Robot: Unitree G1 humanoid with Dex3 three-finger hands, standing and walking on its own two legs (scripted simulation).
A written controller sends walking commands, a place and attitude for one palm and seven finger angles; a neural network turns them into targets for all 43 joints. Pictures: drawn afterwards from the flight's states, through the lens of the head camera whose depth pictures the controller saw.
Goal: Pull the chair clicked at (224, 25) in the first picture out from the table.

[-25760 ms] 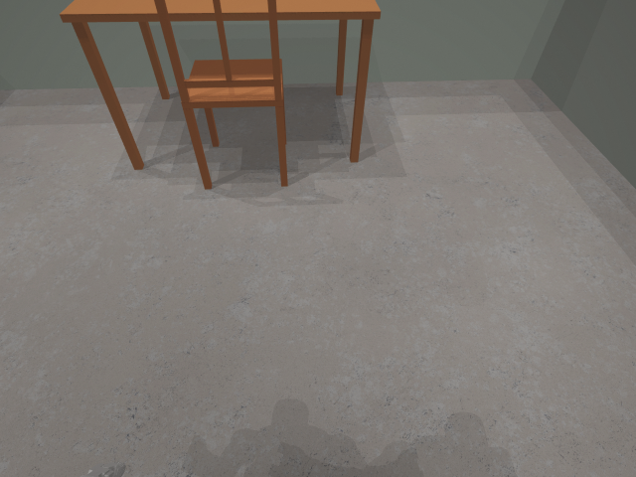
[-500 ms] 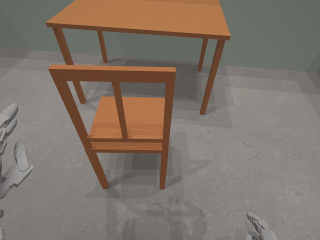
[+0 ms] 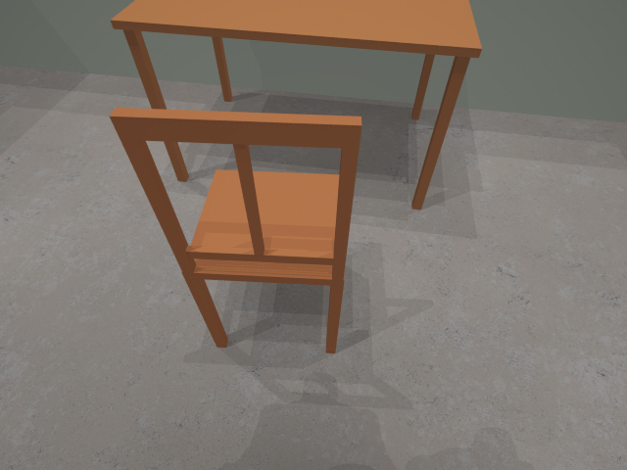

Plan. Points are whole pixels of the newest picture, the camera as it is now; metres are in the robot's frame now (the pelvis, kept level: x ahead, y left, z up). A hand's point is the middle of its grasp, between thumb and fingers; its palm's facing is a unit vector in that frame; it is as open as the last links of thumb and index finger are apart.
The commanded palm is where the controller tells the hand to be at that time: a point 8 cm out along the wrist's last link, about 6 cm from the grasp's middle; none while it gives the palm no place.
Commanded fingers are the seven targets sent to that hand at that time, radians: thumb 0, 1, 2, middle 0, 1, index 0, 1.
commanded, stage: let the arm hang, fingers relaxed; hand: left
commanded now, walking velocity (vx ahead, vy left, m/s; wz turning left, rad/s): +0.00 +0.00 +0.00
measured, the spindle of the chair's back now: (251, 204) +0.59 +0.16 -0.07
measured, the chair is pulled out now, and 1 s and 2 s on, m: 0.58 0.58 0.58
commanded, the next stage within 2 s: look to check the result in 0.58 s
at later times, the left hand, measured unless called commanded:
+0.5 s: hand out of the picture -0.01 +0.15 -0.17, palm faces +0.00 -0.99 -0.16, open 7.3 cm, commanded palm none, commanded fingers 0.00 0.90 0.90 -0.20 -0.30 -0.20 -0.30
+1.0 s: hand out of the picture +0.00 +0.15 -0.17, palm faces +0.00 -0.99 -0.17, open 7.4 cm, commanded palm none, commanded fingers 0.00 0.90 0.90 -0.20 -0.30 -0.20 -0.30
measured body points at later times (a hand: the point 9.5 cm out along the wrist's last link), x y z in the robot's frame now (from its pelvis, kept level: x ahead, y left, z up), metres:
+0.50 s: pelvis +0.00 +0.00 +0.00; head +0.01 -0.01 +0.45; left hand -0.01 +0.20 -0.16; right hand -0.04 -0.19 -0.17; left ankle +0.03 +0.12 -0.74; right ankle +0.00 -0.10 -0.74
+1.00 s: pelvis +0.01 +0.00 +0.00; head +0.03 -0.01 +0.45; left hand +0.00 +0.20 -0.16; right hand -0.02 -0.21 -0.16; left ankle +0.03 +0.12 -0.74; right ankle +0.00 -0.10 -0.74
